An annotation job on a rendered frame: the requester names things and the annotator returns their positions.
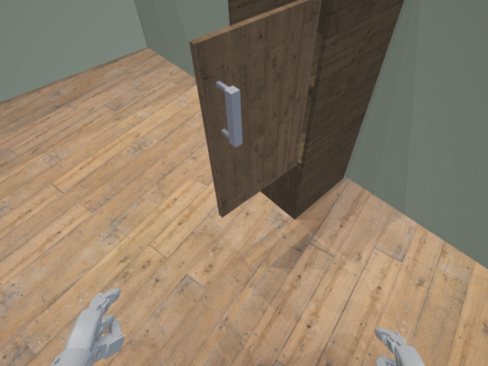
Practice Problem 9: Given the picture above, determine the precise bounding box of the right robot hand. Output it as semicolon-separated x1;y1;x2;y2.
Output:
375;327;425;366

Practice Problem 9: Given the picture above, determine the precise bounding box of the left robot forearm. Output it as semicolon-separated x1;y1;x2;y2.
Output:
51;348;94;366

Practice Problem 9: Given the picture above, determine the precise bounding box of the cupboard door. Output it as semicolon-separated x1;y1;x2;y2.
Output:
189;0;322;218

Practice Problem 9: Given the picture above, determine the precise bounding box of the left robot hand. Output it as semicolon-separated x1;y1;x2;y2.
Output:
63;288;125;364

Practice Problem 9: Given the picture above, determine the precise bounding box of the handle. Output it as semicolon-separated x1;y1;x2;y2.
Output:
216;81;242;148

